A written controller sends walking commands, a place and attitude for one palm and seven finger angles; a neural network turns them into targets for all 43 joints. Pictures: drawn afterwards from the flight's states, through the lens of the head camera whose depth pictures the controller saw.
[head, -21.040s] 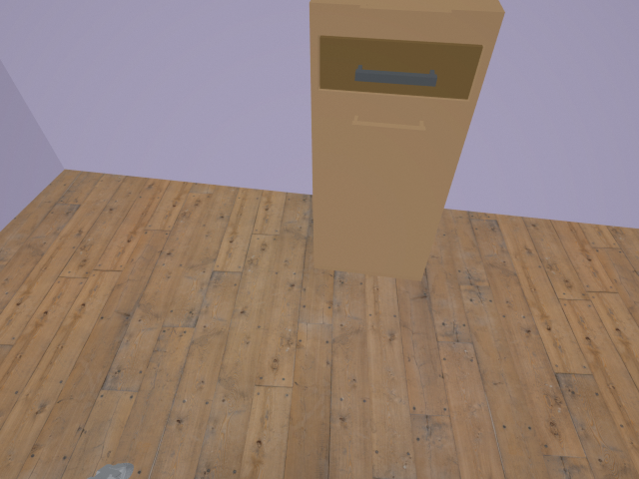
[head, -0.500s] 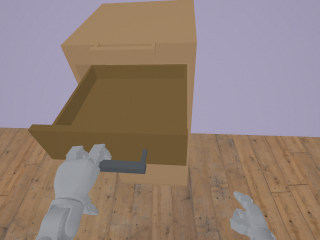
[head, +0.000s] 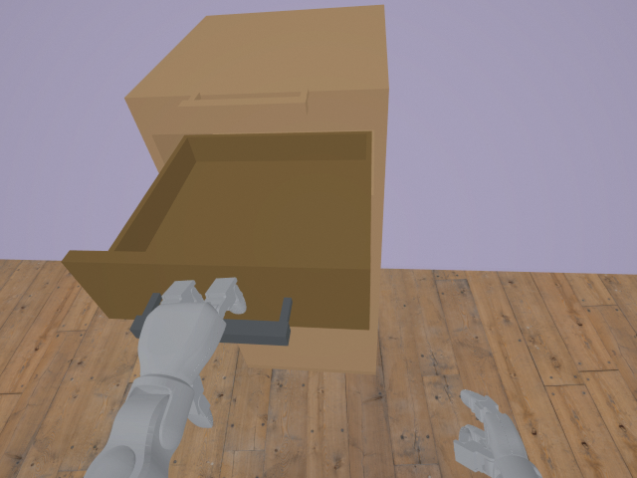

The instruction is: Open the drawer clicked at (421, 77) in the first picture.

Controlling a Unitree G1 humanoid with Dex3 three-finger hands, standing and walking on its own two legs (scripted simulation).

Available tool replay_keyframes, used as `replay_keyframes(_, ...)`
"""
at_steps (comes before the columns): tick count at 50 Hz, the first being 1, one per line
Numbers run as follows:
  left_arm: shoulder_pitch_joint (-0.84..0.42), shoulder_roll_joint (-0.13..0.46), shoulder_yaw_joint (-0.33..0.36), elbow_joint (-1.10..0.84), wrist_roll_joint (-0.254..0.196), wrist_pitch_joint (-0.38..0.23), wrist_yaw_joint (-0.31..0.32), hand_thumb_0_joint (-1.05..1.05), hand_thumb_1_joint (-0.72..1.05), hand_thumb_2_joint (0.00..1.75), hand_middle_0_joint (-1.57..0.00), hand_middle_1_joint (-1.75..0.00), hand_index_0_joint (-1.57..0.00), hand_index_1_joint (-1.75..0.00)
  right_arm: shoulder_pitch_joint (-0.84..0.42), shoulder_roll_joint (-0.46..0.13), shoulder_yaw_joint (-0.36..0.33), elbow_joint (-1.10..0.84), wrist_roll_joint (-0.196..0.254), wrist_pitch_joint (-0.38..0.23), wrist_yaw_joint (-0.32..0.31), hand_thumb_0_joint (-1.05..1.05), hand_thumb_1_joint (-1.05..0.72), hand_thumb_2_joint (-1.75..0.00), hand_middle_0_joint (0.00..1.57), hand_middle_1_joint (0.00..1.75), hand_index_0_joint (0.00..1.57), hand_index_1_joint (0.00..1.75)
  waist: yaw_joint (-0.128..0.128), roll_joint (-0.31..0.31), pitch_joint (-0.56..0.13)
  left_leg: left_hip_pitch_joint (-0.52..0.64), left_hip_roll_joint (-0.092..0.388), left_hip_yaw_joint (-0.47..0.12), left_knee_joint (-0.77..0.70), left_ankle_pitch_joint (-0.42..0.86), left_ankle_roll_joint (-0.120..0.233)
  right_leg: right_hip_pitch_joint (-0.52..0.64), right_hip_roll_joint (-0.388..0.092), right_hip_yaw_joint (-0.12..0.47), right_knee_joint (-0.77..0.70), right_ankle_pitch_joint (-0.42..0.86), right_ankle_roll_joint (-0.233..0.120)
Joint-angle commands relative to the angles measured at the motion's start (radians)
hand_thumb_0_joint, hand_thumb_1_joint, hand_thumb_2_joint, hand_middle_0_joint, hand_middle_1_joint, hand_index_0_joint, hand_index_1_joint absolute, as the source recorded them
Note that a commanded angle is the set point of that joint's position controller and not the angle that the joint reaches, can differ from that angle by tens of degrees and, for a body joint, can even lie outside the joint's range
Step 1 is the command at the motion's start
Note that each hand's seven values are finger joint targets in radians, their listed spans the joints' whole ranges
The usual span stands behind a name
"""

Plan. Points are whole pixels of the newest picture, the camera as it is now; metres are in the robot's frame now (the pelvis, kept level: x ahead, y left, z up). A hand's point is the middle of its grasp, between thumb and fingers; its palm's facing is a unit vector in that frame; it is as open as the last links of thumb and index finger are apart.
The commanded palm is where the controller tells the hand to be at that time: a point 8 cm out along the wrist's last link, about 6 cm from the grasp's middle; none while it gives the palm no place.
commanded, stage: lift the hand off the handle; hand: left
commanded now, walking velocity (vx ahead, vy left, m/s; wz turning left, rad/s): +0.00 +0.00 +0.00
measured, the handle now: (215, 316) +0.28 +0.18 +0.07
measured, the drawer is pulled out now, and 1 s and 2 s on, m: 0.30 0.30 0.30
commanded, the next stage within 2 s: draw the hand back to the body in 1.14 s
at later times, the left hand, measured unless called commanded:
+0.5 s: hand (177, 317) +0.24 +0.20 +0.13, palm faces +0.13 -0.11 -0.99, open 13.5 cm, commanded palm +0.21 +0.20 +0.20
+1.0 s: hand (165, 253) +0.27 +0.19 +0.20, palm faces +0.20 -0.13 -0.97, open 13.9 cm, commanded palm +0.21 +0.20 +0.27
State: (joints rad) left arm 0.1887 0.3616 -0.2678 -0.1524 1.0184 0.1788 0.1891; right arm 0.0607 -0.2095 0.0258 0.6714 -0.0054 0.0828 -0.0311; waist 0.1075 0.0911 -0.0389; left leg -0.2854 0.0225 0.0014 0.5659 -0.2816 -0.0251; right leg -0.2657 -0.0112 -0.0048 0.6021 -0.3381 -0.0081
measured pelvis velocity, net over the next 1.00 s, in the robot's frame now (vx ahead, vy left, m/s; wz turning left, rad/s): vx -0.01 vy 0.01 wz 0.00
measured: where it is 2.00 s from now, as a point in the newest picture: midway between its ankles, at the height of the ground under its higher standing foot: outside the picture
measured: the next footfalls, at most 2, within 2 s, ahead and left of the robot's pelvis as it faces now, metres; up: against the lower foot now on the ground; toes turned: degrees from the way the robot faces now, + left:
none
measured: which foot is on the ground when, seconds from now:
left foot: down 0.00-1.00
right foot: down 0.00-1.00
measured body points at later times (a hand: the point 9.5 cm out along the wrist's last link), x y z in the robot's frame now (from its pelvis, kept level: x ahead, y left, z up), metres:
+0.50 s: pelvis +0.00 -0.01 +0.01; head -0.02 -0.06 +0.46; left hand +0.23 +0.20 +0.18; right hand +0.24 -0.20 -0.08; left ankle +0.01 +0.14 -0.73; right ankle -0.01 -0.11 -0.73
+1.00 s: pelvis -0.01 +0.01 +0.01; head -0.03 -0.05 +0.46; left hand +0.25 +0.20 +0.25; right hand +0.24 -0.17 -0.07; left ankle +0.01 +0.14 -0.73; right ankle -0.01 -0.11 -0.73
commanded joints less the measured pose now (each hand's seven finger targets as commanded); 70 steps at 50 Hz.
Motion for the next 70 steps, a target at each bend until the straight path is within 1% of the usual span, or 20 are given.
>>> replay_keyframes(1,-0.281,0.175,0.203,-0.254,-0.019,-0.003,0.040,0.00,-0.50,0.30,-0.30,-1.20,-0.30,-1.20,-0.194,-0.080,-0.028,-0.177,0.006,-0.062,-0.017,0.00,-0.90,-0.90,0.20,0.30,0.20,0.30,-0.008,-0.097,-0.172,0.117,-0.057,0.031,-0.079,0.195,0.053,0.037,0.039,-0.011,-0.139,0.213,-0.011)
replay_keyframes(3,-0.273,0.236,0.266,-0.294,-0.040,-0.017,0.030,0.00,-0.50,0.30,-0.30,-1.20,-0.30,-1.20,-0.209,-0.085,-0.025,-0.185,0.010,-0.068,-0.023,0.00,-0.90,-0.90,0.20,0.30,0.20,0.30,0.000,-0.095,-0.184,0.127,-0.059,0.031,-0.078,0.204,0.051,0.063,0.036,0.004,-0.153,0.233,-0.008)
replay_keyframes(7,-0.317,0.188,0.222,-0.297,-0.057,-0.047,0.014,0.00,-0.50,0.30,-0.30,-1.20,-0.30,-1.20,-0.207,-0.080,-0.025,-0.178,0.009,-0.080,-0.026,0.00,-0.90,-0.90,0.20,0.30,0.20,0.30,-0.017,-0.078,-0.140,0.143,-0.062,0.037,-0.096,0.194,0.051,0.037,0.030,-0.003,-0.182,0.209,-0.001)
replay_keyframes(18,-0.318,0.278,0.307,-0.380,-0.096,-0.053,-0.045,0.00,-0.50,0.30,-0.30,-1.20,-0.30,-1.20,-0.229,-0.094,-0.024,-0.185,0.019,-0.093,-0.014,0.00,-0.90,-0.90,0.20,0.30,0.20,0.30,0.003,-0.060,-0.167,0.187,-0.060,0.038,-0.126,0.245,0.047,0.112,0.021,0.003,-0.212,0.269,0.000)
replay_keyframes(25,-0.388,0.264,0.267,-0.336,-0.112,-0.012,-0.113,0.00,-0.50,0.30,-0.30,-1.20,-0.30,-1.20,-0.242,-0.095,-0.013,-0.172,0.025,-0.075,-0.003,0.00,-0.90,-0.90,0.20,0.30,0.20,0.30,-0.011,-0.069,-0.109,0.185,-0.054,0.038,-0.171,0.228,0.044,0.106,0.023,-0.015,-0.239,0.218,0.006)
replay_keyframes(32,-0.529,0.301,0.275,-0.412,-0.117,-0.028,-0.150,0.00,-0.50,0.30,-0.30,-1.20,-0.30,-1.20,-0.256,-0.094,-0.004,-0.185,0.024,-0.082,-0.002,0.00,-0.90,-0.90,0.20,0.30,0.20,0.30,0.001,-0.043,-0.176,0.224,-0.058,0.029,-0.187,0.254,0.044,0.145,0.023,-0.020,-0.245,0.228,0.002)
replay_keyframes(33,-0.534,0.346,0.329,-0.443,-0.137,-0.033,-0.151,0.00,-0.50,0.30,-0.30,-1.20,-0.30,-1.20,-0.266,-0.095,-0.005,-0.192,0.032,-0.094,0.000,0.00,-0.90,-0.90,0.20,0.30,0.20,0.30,0.006,-0.020,-0.197,0.230,-0.051,0.024,-0.183,0.256,0.041,0.160,0.029,-0.014,-0.239,0.230,-0.003)
replay_keyframes(34,-0.523,0.313,0.294,-0.426,-0.129,-0.038,-0.155,0.00,-0.50,0.30,-0.30,-1.20,-0.30,-1.20,-0.258,-0.087,0.003,-0.187,0.022,-0.097,0.006,0.00,-0.90,-0.90,0.20,0.30,0.20,0.30,0.011,-0.022,-0.215,0.230,-0.059,0.029,-0.183,0.285,0.043,0.171,0.023,-0.021,-0.231,0.251,-0.004)
replay_keyframes(38,-0.485,0.347,0.352,-0.350,-0.167,0.010,-0.182,0.00,-0.50,0.30,-0.30,-1.20,-0.30,-1.20,-0.268,-0.103,-0.002,-0.178,0.042,-0.078,0.022,0.00,-0.90,-0.90,0.20,0.30,0.20,0.30,0.009,-0.043,-0.135,0.191,-0.042,0.028,-0.202,0.262,0.031,0.163,0.029,-0.022,-0.242,0.250,-0.003)
replay_keyframes(39,-0.480,0.278,0.280,-0.281,-0.153,0.036,-0.202,0.00,-0.50,0.30,-0.30,-1.20,-0.30,-1.20,-0.269,-0.097,0.012,-0.176,0.035,-0.069,0.029,0.00,-0.90,-0.90,0.20,0.30,0.20,0.30,0.010,-0.077,-0.105,0.164,-0.048,0.034,-0.212,0.256,0.032,0.157,0.024,-0.031,-0.242,0.230,-0.001)
replay_keyframes(40,-0.450,0.293,0.296,-0.254,-0.160,0.062,-0.216,0.00,-0.50,0.30,-0.30,-1.20,-0.30,-1.20,-0.263,-0.105,0.004,-0.167,0.043,-0.050,0.031,0.00,-0.90,-0.90,0.20,0.30,0.20,0.30,0.002,-0.074,-0.067,0.155,-0.038,0.037,-0.224,0.238,0.031,0.144,0.026,-0.030,-0.251,0.216,0.002)
replay_keyframes(49,-0.548,0.286,0.233,-0.501,-0.150,0.097,-0.309,0.00,-0.50,0.30,-0.30,-1.20,-0.30,-1.20,-0.316,-0.101,0.017,-0.251,0.049,-0.033,0.061,0.00,-0.90,-0.90,0.20,0.30,0.20,0.30,0.020,-0.034,-0.243,0.196,-0.044,0.028,-0.208,0.300,0.043,0.218,0.031,-0.030,-0.194,0.256,-0.009)
replay_keyframes(53,-0.549,0.434,0.399,-0.513,-0.158,0.097,-0.285,0.00,-0.50,0.30,-0.30,-1.20,-0.30,-1.20,-0.312,-0.114,0.004,-0.234,0.052,-0.023,0.068,0.00,-0.90,-0.90,0.20,0.30,0.20,0.30,0.031,-0.019,-0.212,0.174,-0.029,0.020,-0.200,0.321,0.038,0.223,0.040,-0.024,-0.191,0.293,-0.016)
replay_keyframes(54,-0.530,0.351,0.332,-0.419,-0.144,0.106,-0.287,0.00,-0.50,0.30,-0.30,-1.20,-0.30,-1.20,-0.301,-0.099,0.021,-0.225,0.047,-0.023,0.076,0.00,-0.90,-0.90,0.20,0.30,0.20,0.30,0.031,-0.073,-0.173,0.149,-0.037,0.029,-0.204,0.329,0.036,0.202,0.033,-0.034,-0.191,0.276,-0.017)
replay_keyframes(58,-0.482,0.371,0.392,-0.399,-0.219,0.119,-0.293,0.00,-0.50,0.30,-0.30,-1.20,-0.30,-1.20,-0.297,-0.120,0.006,-0.229,0.067,-0.007,0.080,0.00,-0.90,-0.90,0.20,0.30,0.20,0.30,0.019,-0.075,-0.112,0.135,-0.026,0.037,-0.201,0.267,0.033,0.159,0.035,-0.026,-0.208,0.252,-0.008)
replay_keyframes(62,-0.470,0.304,0.298,-0.448,-0.211,0.129,-0.319,0.00,-0.50,0.30,-0.30,-1.20,-0.30,-1.20,-0.304,-0.121,0.006,-0.246,0.066,0.002,0.082,0.00,-0.90,-0.90,0.20,0.30,0.20,0.30,0.001,-0.070,-0.141,0.149,-0.038,0.047,-0.191,0.252,0.036,0.158,0.027,-0.024,-0.207,0.252,0.003)
replay_keyframes(66,-0.433,0.348,0.321,-0.516,-0.186,0.112,-0.326,0.00,-0.50,0.30,-0.30,-1.20,-0.30,-1.20,-0.303,-0.120,0.010,-0.257,0.057,-0.001,0.071,0.00,-0.90,-0.90,0.20,0.30,0.20,0.30,0.004,-0.053,-0.186,0.160,-0.044,0.042,-0.180,0.253,0.042,0.179,0.025,-0.018,-0.200,0.248,0.004)
replay_keyframes(68,-0.499,0.450,0.404,-0.562,-0.180,0.093,-0.314,0.00,-0.50,0.30,-0.30,-1.20,-0.30,-1.20,-0.311,-0.123,0.009,-0.254,0.056,-0.013,0.061,0.00,-0.90,-0.90,0.20,0.30,0.20,0.30,0.005,-0.030,-0.198,0.159,-0.038,0.037,-0.167,0.228,0.041,0.176,0.027,-0.005,-0.196,0.227,0.001)
replay_keyframes(69,-0.491,0.386,0.340,-0.519,-0.154,0.089,-0.313,0.00,-0.50,0.30,-0.30,-1.20,-0.30,-1.20,-0.310,-0.105,0.024,-0.257,0.047,-0.020,0.062,0.00,-0.90,-0.90,0.20,0.30,0.20,0.30,0.013,-0.038,-0.202,0.156,-0.052,0.039,-0.163,0.254,0.045,0.171,0.022,-0.011,-0.191,0.230,-0.001)
replay_keyframes(70,-0.461,0.410,0.379,-0.500,-0.163,0.080,-0.304,0.00,-0.50,0.30,-0.30,-1.20,-0.30,-1.20,-0.285,-0.106,0.011,-0.230,0.047,-0.013,0.058,0.00,-0.90,-0.90,0.20,0.30,0.20,0.30,0.002,-0.037,-0.170,0.165,-0.041,0.033,-0.173,0.257,0.043,0.159,0.027,-0.016,-0.204,0.236,-0.001)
